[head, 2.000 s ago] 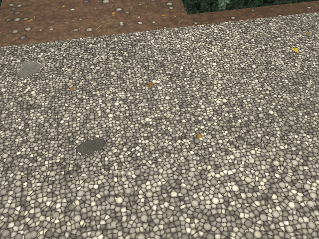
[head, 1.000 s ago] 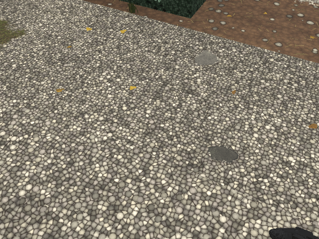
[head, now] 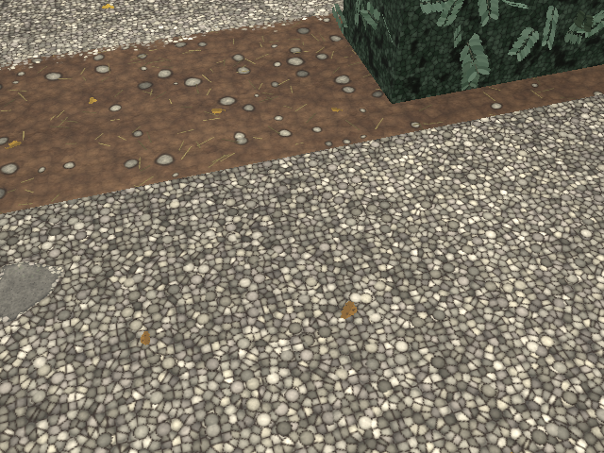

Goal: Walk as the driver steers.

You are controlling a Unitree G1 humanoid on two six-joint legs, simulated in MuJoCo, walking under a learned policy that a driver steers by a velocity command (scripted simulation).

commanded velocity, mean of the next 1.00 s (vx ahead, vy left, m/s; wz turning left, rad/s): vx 0.18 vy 0.00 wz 0.53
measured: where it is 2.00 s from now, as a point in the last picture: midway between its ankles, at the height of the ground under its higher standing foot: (262, 410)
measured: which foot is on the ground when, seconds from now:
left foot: down 0.00-0.26, up 0.28-0.58, down 0.60-1.00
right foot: up 0.00-0.24, down 0.26-0.60, up 0.62-0.98, down 1.00-1.00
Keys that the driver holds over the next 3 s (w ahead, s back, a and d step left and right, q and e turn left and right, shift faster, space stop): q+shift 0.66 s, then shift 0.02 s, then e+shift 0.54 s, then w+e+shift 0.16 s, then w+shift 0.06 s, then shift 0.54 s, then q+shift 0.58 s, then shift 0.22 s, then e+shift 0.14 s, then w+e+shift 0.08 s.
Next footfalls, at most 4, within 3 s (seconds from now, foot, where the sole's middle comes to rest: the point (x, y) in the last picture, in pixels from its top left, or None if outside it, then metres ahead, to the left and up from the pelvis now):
0.26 right None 0.38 -0.11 -0.92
0.60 left None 0.48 0.22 -0.92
1.00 right None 0.55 0.00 -0.92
1.38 left None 0.51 0.22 -0.92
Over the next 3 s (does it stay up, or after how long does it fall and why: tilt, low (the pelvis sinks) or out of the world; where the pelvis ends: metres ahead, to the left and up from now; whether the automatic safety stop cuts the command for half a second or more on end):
stays up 0.70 0.11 -0.14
